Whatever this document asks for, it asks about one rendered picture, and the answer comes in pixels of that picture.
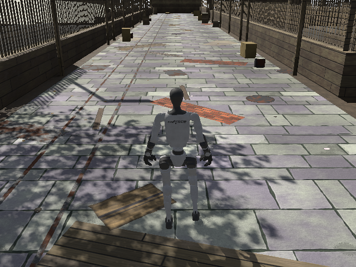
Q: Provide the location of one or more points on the left robot hand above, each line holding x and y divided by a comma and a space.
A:
150, 158

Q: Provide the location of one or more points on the robot left forearm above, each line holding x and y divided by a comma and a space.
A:
149, 148

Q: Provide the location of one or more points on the right robot foot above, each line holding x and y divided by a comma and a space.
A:
195, 216

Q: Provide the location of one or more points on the right robot upper arm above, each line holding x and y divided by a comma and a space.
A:
197, 126

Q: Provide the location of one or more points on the left robot upper arm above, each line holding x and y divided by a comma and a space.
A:
156, 127

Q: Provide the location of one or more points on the robot torso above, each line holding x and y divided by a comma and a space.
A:
177, 128

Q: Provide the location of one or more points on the robot right forearm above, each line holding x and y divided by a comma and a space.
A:
205, 147

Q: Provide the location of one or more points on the right robot hand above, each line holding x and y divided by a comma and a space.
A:
204, 158

